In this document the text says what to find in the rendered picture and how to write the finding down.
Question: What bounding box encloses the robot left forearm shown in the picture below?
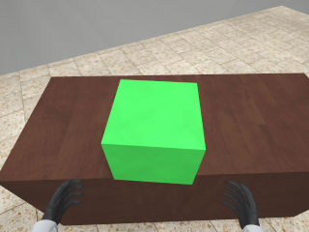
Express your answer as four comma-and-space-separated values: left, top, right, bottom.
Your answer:
30, 219, 58, 232

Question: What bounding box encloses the pedestal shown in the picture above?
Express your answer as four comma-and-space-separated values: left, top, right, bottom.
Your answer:
0, 72, 309, 226

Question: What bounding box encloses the carton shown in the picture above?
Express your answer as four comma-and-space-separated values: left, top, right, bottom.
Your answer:
100, 79, 206, 185

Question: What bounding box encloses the right robot hand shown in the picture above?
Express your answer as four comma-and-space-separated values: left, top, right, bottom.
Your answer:
222, 181, 260, 230

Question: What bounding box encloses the left robot hand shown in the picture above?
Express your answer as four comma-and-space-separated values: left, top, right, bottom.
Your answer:
42, 179, 84, 225

